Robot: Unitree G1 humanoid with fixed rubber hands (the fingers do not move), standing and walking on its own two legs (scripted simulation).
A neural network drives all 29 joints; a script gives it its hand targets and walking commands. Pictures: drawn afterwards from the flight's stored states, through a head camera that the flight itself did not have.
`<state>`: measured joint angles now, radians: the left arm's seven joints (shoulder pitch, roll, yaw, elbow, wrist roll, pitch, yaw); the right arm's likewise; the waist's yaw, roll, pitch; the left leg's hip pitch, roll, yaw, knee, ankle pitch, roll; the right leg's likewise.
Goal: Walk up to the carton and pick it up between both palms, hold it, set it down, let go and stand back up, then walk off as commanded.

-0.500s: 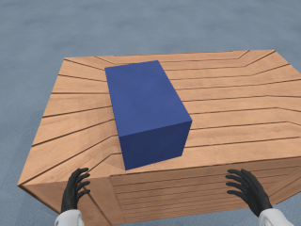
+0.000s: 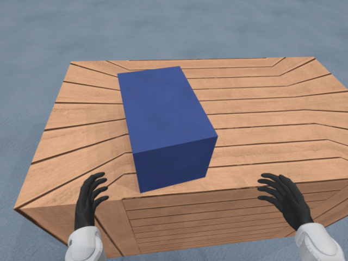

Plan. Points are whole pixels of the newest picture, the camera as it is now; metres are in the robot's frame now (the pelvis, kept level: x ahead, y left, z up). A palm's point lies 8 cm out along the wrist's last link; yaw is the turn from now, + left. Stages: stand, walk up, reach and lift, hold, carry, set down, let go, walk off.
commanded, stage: reach and lift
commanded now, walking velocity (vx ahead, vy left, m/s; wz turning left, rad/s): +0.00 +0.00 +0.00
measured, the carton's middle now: (161, 125) +0.47 +0.09 +0.02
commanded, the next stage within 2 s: none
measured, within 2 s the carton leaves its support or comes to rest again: neither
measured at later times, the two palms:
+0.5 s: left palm (85, 168) +0.27 +0.23 +0.09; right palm (270, 165) +0.32 -0.18 +0.06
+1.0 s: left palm (75, 151) +0.29 +0.25 +0.11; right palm (254, 130) +0.39 -0.15 +0.10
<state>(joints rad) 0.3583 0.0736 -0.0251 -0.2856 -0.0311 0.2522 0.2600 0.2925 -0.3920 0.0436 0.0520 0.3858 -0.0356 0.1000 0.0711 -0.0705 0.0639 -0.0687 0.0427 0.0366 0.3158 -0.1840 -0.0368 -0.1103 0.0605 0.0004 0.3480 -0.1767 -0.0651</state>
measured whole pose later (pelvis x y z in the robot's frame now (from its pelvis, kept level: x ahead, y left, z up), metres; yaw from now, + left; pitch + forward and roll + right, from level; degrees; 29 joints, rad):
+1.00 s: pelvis -0.01 +0.00 +0.00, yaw +1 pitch +3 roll +0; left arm -0.30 0.12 0.20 -0.24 -0.13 0.81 0.20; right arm -0.49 -0.41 0.08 0.29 0.46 0.33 -0.05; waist 0.10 0.01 0.06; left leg -0.25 0.04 0.01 0.36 -0.17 -0.04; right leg -0.26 0.06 -0.02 0.34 -0.14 -0.06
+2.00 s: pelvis +0.02 +0.01 +0.00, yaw +1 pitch +15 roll -1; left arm -0.65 0.10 0.24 0.51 -0.09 0.42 0.15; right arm -0.93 -0.39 0.14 0.91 0.41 0.17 -0.03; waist 0.18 0.04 -0.13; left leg -0.46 0.05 0.02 0.40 -0.20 -0.03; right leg -0.45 0.06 -0.01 0.33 -0.15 -0.04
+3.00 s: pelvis -0.01 -0.01 -0.01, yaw +2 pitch +18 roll +0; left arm -0.82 0.00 0.42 0.93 0.15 -0.07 0.16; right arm -0.97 -0.09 -0.17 1.13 0.03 -0.09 -0.06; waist 0.17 -0.03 -0.11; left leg -0.57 0.05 0.00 0.40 -0.15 -0.05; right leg -0.58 0.07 -0.04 0.38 -0.13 -0.07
